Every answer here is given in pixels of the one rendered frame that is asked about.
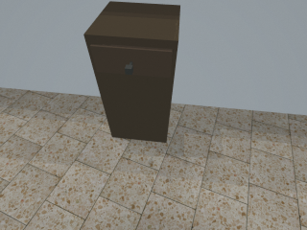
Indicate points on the drawer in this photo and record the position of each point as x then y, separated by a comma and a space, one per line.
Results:
146, 61

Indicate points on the handle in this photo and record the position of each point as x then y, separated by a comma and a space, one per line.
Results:
129, 68

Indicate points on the cabinet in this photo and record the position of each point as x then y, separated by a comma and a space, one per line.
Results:
137, 107

